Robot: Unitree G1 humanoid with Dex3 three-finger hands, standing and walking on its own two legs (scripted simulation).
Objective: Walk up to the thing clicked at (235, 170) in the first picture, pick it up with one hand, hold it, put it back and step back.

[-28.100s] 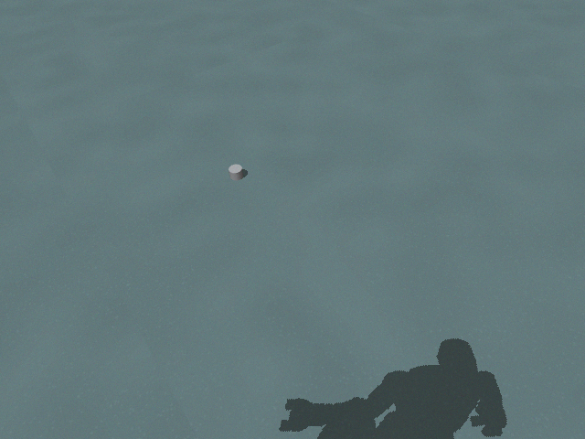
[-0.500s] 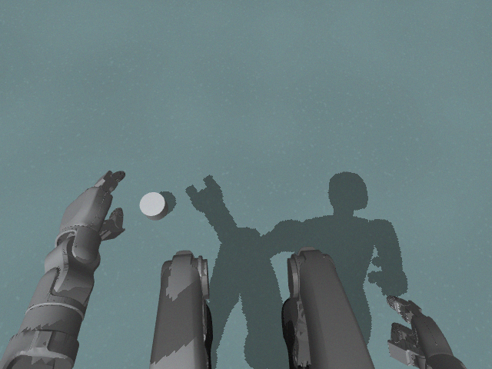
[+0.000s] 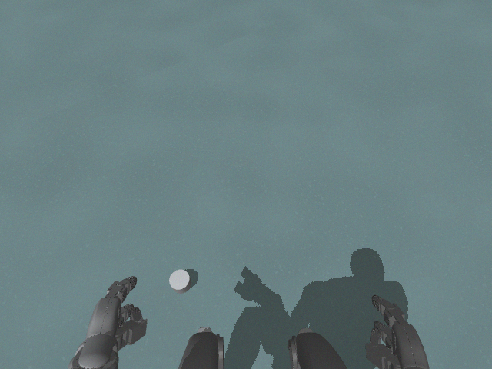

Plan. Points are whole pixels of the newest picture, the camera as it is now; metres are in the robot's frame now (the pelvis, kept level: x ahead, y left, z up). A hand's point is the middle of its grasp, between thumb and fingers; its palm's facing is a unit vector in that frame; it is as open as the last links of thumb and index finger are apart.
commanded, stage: home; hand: left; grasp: from above
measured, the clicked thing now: (180, 281) +0.46 +0.24 -0.63
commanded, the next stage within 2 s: none
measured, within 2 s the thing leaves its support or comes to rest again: neither
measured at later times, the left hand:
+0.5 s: hand (127, 343) +0.19 +0.18 +0.01, palm faces +0.08 -0.98 -0.19, open 7.4 cm
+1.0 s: hand (130, 337) +0.19 +0.18 +0.01, palm faces +0.07 -0.98 -0.20, open 7.4 cm
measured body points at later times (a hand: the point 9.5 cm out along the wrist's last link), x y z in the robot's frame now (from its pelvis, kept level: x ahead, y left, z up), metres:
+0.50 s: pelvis +0.03 +0.00 +0.06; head +0.05 +0.00 +0.51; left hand +0.18 +0.23 +0.03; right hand +0.21 -0.24 +0.00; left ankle +0.04 +0.12 -0.62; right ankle +0.03 -0.14 -0.62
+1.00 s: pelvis +0.03 +0.00 +0.06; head +0.05 +0.00 +0.51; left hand +0.19 +0.23 +0.03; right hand +0.19 -0.24 -0.01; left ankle +0.04 +0.12 -0.62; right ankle +0.03 -0.14 -0.62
